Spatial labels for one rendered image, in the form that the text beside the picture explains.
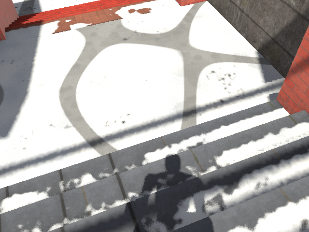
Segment stairs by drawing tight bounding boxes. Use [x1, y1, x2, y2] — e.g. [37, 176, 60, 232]
[9, 0, 137, 27]
[0, 100, 309, 232]

